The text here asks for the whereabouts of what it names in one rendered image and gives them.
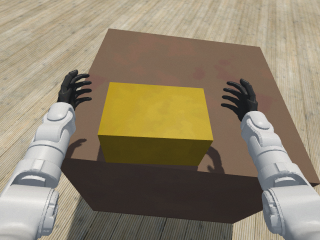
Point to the pedestal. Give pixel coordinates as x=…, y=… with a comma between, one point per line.
x=224, y=187

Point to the right robot upper arm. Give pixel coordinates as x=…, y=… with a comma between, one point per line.
x=293, y=212

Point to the robot right hand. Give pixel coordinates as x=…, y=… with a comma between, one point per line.
x=247, y=98

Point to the carton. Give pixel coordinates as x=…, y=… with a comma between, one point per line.
x=154, y=124

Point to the robot left forearm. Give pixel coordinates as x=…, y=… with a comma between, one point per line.
x=41, y=165

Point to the robot right forearm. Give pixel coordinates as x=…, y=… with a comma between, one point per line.
x=275, y=168

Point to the robot left hand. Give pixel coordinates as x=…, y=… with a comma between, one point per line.
x=68, y=89

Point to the left robot upper arm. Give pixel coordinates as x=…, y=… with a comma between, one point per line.
x=28, y=212

